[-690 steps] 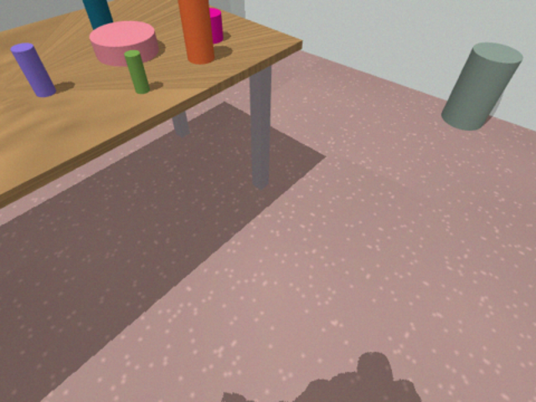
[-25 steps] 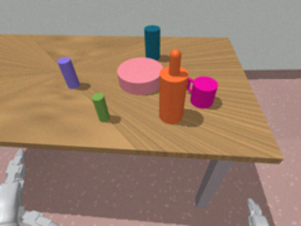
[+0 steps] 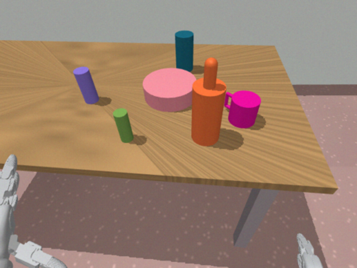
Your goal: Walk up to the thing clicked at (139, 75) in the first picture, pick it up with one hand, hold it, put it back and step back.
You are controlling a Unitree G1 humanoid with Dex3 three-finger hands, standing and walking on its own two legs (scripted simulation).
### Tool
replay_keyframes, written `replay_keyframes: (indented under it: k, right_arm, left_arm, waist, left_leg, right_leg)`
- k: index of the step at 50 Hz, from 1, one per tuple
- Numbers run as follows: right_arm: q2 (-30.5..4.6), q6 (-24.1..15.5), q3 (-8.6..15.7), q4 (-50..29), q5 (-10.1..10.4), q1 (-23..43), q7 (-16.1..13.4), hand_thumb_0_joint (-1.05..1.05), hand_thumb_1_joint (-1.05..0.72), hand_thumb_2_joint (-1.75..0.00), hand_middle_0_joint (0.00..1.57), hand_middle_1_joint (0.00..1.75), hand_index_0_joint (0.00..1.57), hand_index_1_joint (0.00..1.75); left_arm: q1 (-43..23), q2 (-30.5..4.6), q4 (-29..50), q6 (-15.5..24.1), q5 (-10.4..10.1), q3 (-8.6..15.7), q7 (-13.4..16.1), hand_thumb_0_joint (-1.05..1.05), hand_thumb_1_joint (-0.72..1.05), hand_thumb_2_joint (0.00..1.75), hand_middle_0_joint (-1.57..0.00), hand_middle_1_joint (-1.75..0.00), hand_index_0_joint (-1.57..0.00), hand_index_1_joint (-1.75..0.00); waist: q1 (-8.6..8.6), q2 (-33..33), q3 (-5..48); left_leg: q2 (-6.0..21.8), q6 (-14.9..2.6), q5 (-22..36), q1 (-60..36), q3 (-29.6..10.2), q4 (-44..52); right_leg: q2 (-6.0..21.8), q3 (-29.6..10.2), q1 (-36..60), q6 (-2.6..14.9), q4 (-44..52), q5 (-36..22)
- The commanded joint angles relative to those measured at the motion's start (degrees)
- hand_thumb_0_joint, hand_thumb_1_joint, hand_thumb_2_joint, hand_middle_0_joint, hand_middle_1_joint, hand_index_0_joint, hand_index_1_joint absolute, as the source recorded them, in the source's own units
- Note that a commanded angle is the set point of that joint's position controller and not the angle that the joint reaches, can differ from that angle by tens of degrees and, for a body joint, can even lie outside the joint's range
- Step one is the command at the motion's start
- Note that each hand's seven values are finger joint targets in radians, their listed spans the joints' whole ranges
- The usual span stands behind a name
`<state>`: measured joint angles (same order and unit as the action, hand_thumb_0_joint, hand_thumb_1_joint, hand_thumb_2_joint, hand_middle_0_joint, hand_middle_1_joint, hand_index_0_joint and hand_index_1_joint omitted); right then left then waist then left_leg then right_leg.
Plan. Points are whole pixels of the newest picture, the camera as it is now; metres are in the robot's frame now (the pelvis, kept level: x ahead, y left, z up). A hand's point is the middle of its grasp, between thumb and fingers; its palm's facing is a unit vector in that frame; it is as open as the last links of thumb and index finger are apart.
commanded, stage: rise first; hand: left
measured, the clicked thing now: (123, 126) +0.51 +0.21 +0.01
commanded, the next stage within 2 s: go down in 0.24 s
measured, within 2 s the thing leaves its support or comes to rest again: neither
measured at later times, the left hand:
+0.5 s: hand (36, 209) +0.19 +0.26 +0.12, palm faces +0.36 -0.84 -0.41, open 17.7 cm
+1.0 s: hand (29, 157) +0.29 +0.32 +0.14, palm faces +0.22 -0.97 -0.14, open 17.6 cm
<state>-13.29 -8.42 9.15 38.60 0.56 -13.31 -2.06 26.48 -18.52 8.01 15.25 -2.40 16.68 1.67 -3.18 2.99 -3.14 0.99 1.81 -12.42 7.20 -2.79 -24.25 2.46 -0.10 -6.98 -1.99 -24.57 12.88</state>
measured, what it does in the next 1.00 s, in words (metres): stands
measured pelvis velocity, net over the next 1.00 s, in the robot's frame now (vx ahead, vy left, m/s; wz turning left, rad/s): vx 0.01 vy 0.00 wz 0.01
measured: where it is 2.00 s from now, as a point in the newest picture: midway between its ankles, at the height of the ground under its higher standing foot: outside the picture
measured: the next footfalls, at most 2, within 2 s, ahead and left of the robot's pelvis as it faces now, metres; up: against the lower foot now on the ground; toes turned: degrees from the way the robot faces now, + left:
none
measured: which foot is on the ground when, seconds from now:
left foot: down 0.00-1.00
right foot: down 0.00-1.00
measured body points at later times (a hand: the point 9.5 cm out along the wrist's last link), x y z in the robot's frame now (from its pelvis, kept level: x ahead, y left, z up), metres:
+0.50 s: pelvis +0.00 +0.00 +0.00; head +0.00 -0.02 +0.45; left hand +0.17 +0.30 +0.15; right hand +0.17 -0.26 -0.09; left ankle +0.01 +0.14 -0.74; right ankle +0.01 -0.14 -0.74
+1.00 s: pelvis +0.01 +0.00 -0.01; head -0.01 +0.00 +0.44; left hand +0.27 +0.37 +0.15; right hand +0.17 -0.24 -0.09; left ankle +0.01 +0.14 -0.74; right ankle +0.01 -0.14 -0.74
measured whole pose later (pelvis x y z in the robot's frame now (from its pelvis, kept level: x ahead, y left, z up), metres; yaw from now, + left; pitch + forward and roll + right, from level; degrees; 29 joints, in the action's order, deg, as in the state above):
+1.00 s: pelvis +0.01 +0.00 -0.01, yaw +0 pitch -1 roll +0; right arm -11.7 -7.5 2.5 36.2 2.1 -13.3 -4.4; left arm -5.4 -27.8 -20.0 6.1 -15.2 29.4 -21.3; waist -0.5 1.3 1.3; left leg 0.7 1.5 -15.2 13.6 -3.1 -29.9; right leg 2.6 0.1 -12.7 -2.3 -29.0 15.2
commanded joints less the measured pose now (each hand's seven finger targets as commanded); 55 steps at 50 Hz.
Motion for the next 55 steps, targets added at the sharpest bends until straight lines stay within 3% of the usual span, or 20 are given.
replay_keyframes:
  k: [1,3,7,11,12,15,16,18,19,21,25,29,35,40,42,43,45,46,51,55]
  right_arm:
    - [-7.55,-3.14,2.73,-7.82,0.37,4.92,-0.44,0.00,0.51,-0.04,0.05,0.05,0.05,0.05]
    - [-8.18,-3.39,2.89,-10.55,0.36,5.92,-0.61,0.00,0.51,-0.05,0.05,0.05,0.05,0.05]
    - [-7.15,-3.40,1.74,-9.87,0.42,5.44,-0.50,0.00,0.51,-0.05,0.05,0.05,0.05,0.05]
    - [-8.57,-3.41,3.35,-9.12,0.22,4.88,-0.73,0.00,0.51,-0.06,0.05,0.05,0.05,0.05]
    - [-6.62,-3.49,1.44,-10.61,0.39,5.73,-0.51,0.00,0.50,-0.06,0.05,0.05,0.05,0.05]
    - [-8.89,-3.19,3.81,-8.55,0.38,4.32,-0.82,0.00,0.52,-0.06,0.05,0.05,0.05,0.05]
    - [-6.79,-3.17,2.10,-7.59,0.36,4.44,-0.55,0.00,0.51,-0.06,0.05,0.05,0.05,0.05]
    - [-7.78,-3.45,2.57,-10.07,0.46,5.93,-0.63,0.00,0.51,-0.05,0.05,0.05,0.05,0.05]
    - [-5.49,-2.88,0.82,-8.88,-0.25,5.30,0.27,0.00,0.50,-0.06,0.05,0.05,0.05,0.05]
    - [-8.41,-2.19,3.13,-9.99,-0.28,5.39,0.30,0.00,0.50,-0.05,0.05,0.05,0.05,0.05]
    - [-5.93,-0.82,1.23,-10.41,-0.07,4.39,0.46,0.00,0.51,-0.05,0.05,0.05,0.05,0.05]
    - [-8.31,-0.48,2.81,-11.53,0.06,5.01,-0.15,0.00,0.51,-0.05,0.05,0.05,0.05,0.05]
    - [-4.62,-0.39,-0.91,-9.17,0.72,4.68,-1.11,0.00,0.51,-0.05,0.05,0.05,0.05,0.05]
    - [-4.78,-0.83,-2.93,-11.76,1.29,7.71,-2.34,0.00,0.52,-0.06,0.05,0.05,0.05,0.05]
    - [-6.83,-0.91,-1.52,-10.44,1.56,5.85,-2.88,0.00,0.52,-0.06,0.05,0.05,0.05,0.05]
    - [-5.84,-1.07,-3.43,-11.21,1.66,5.26,-2.84,0.00,0.52,-0.06,0.05,0.05,0.05,0.05]
    - [-7.48,-1.65,-2.47,-11.66,1.74,5.40,-3.38,0.00,0.52,-0.06,0.05,0.05,0.05,0.05]
    - [-6.28,-1.96,-3.96,-11.39,1.87,5.28,-3.21,0.00,0.52,-0.05,0.05,0.05,0.05,0.05]
    - [-8.35,-3.48,-3.22,-11.86,1.78,5.52,-3.94,0.00,0.54,-0.05,0.05,0.05,0.05,0.05]
    - [-6.87,-4.59,-5.95,-11.19,1.40,4.93,-4.32,0.00,0.55,-0.05,0.05,0.05,0.05,0.05]
  left_arm:
    - [-3.23,-11.33,12.96,4.58,-0.34,7.34,0.76,0.00,-0.60,0.05,-0.05,-0.04,-0.04,-0.06]
    - [-4.41,-11.05,13.14,4.75,-0.25,6.68,0.69,0.00,-0.60,0.05,-0.05,-0.04,-0.04,-0.06]
    - [-4.52,-11.03,14.49,5.21,-0.40,7.29,0.61,0.00,-0.61,0.06,-0.05,-0.05,-0.04,-0.06]
    - [-3.86,-11.85,14.07,5.18,-0.33,8.15,0.61,0.00,-0.61,0.07,-0.05,-0.05,-0.04,-0.07]
    - [-5.32,-11.73,16.46,5.64,-0.41,7.98,0.65,0.00,-0.61,0.07,-0.05,-0.05,-0.04,-0.07]
    - [-4.33,-12.07,14.42,5.30,-0.60,8.39,0.54,0.00,-0.61,0.08,-0.05,-0.05,-0.03,-0.06]
    - [-4.69,-12.25,16.15,5.67,-0.64,8.87,0.58,0.00,-0.61,0.08,-0.05,-0.05,-0.04,-0.07]
    - [-4.40,-12.00,15.58,5.75,-0.50,8.59,0.49,0.00,-0.61,0.05,-0.05,-0.08,-0.06,-0.08]
    - [-4.23,-6.81,12.91,7.14,-1.59,7.58,-1.08,0.00,-0.61,0.05,-0.05,-0.07,-0.05,-0.08]
    - [-5.57,-10.67,12.30,7.69,-2.03,10.53,-2.06,0.00,-0.61,0.05,-0.06,-0.07,-0.06,-0.08]
    - [-10.02,-11.58,11.41,8.01,-2.43,11.10,-3.31,0.00,-0.61,0.05,-0.06,-0.06,-0.05,-0.06]
    - [-14.60,-13.83,8.13,6.41,-3.49,12.59,-4.65,0.00,-0.61,0.06,-0.05,-0.06,-0.05,-0.07]
    - [-25.01,-16.58,2.47,3.59,-7.04,13.88,-9.83,0.00,-0.60,0.08,-0.04,-0.06,-0.04,-0.06]
    - [-35.07,-21.17,-3.08,0.26,-10.36,16.10,-15.47,0.00,-0.58,0.10,-0.03,-0.06,-0.03,-0.07]
    - [-35.53,-22.83,-8.43,-1.91,-11.60,17.23,-17.71,0.00,-0.56,0.09,-0.03,-0.05,-0.02,-0.06]
    - [-38.76,-23.80,-9.66,-2.52,-12.38,17.63,-19.18,0.00,-0.53,0.11,-0.03,-0.05,-0.02,-0.06]
    - [-42.46,-24.28,-13.62,-4.43,-13.46,17.35,-21.70,0.00,-0.53,0.10,-0.03,-0.04,-0.02,-0.06]
    - [-44.62,-25.46,-14.32,-4.98,-13.99,17.88,-22.80,0.00,-0.53,0.10,-0.03,-0.04,-0.02,-0.05]
    - [-53.57,-30.31,-22.98,-7.51,-15.16,19.77,-27.05,0.00,-0.52,0.09,-0.03,-0.04,-0.02,-0.05]
    - [-59.21,-32.56,-29.87,-8.49,-15.26,19.88,-29.78,0.00,-0.52,0.11,-0.02,-0.04,-0.02,-0.05]
  waist:
    - [-0.57,-0.06,3.09]
    - [0.37,-1.90,3.94]
    - [-0.17,-1.27,3.76]
    - [0.01,-1.26,4.15]
    - [-0.35,-0.26,5.12]
    - [0.16,-1.33,3.29]
    - [-0.66,-0.52,3.33]
    - [-0.35,-1.89,3.68]
    - [0.43,-5.37,4.98]
    - [0.39,-4.59,5.70]
    - [1.03,-1.34,6.44]
    - [1.82,-1.11,5.99]
    - [2.37,0.40,8.17]
    - [2.38,0.43,10.52]
    - [2.39,1.51,11.12]
    - [2.53,1.72,11.90]
    - [3.35,1.12,11.95]
    - [2.81,2.24,12.26]
    - [3.25,1.66,14.57]
    - [3.00,1.37,15.26]
  left_leg:
    - [-1.53,-1.88,3.58,1.62,4.22,5.01]
    - [-1.54,-2.03,4.37,0.93,4.27,4.67]
    - [-1.53,-1.92,3.86,0.90,4.18,4.86]
    - [-1.58,-1.93,4.86,0.68,4.27,4.55]
    - [-1.75,-1.92,5.83,0.09,4.48,4.16]
    - [-2.02,-2.06,5.25,0.50,4.72,4.06]
    - [-2.04,-2.03,5.43,0.63,4.67,4.00]
    - [-1.90,-1.99,4.79,0.43,4.56,4.30]
    - [-1.77,-1.99,3.96,3.06,4.20,1.13]
    - [-1.84,-1.89,3.68,3.19,4.24,0.87]
    - [-2.26,-1.67,3.86,3.43,4.22,-0.03]
    - [-2.26,-1.57,2.55,4.21,4.02,-0.09]
    - [-2.33,-1.79,4.45,4.27,3.74,-1.14]
    - [-1.86,-1.74,6.37,4.15,3.06,-0.94]
    - [-1.62,-1.50,8.33,3.98,2.85,-0.85]
    - [-1.38,-1.37,9.10,3.71,2.68,-0.74]
    - [-1.23,-1.50,8.48,3.66,2.50,-0.45]
    - [-1.33,-1.58,8.36,3.84,2.60,-0.57]
    - [-1.63,-1.90,7.35,3.69,2.71,-0.81]
    - [-1.51,-2.02,6.91,4.66,2.20,-0.91]
  right_leg:
    - [-2.42,4.19,-0.53,1.90,4.27,-2.94]
    - [-2.50,4.09,-0.55,1.63,4.36,-3.84]
    - [-2.62,4.24,-0.51,1.76,4.32,-3.21]
    - [-2.48,4.06,-0.66,1.70,4.15,-4.22]
    - [-2.26,3.97,-0.07,1.69,4.07,-5.02]
    - [-2.10,3.73,-1.46,1.50,4.46,-4.59]
    - [-2.00,3.82,-1.14,1.59,4.33,-4.57]
    - [-2.29,3.97,-1.29,1.62,4.31,-3.85]
    - [-2.15,3.73,-2.16,1.11,2.24,-3.05]
    - [-1.96,3.47,-2.42,1.15,1.92,-2.96]
    - [-1.68,3.24,-3.73,1.14,0.82,-3.39]
    - [-1.76,3.28,-4.97,1.15,0.16,-2.44]
    - [-1.45,3.01,-4.80,1.15,-0.46,-4.82]
    - [-1.90,3.42,-3.77,1.44,-0.64,-6.37]
    - [-1.97,3.37,-3.56,1.83,-1.19,-7.96]
    - [-2.10,3.43,-3.44,1.90,-1.27,-8.40]
    - [-2.26,3.57,-4.40,1.93,-1.12,-7.85]
    - [-2.09,3.54,-4.25,2.01,-1.01,-7.76]
    - [-2.05,3.28,-5.39,1.89,-0.49,-7.08]
    - [-2.21,3.37,-6.29,1.90,-0.65,-6.53]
